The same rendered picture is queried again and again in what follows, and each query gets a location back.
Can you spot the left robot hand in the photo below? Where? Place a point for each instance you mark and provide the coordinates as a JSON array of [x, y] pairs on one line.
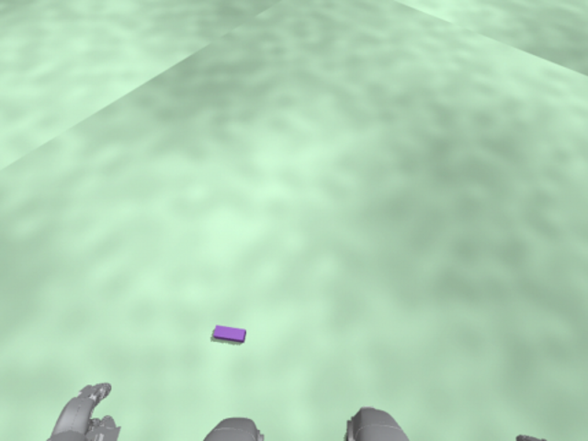
[[76, 415]]

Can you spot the small box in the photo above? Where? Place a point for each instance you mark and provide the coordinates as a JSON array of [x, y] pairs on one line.
[[229, 333]]

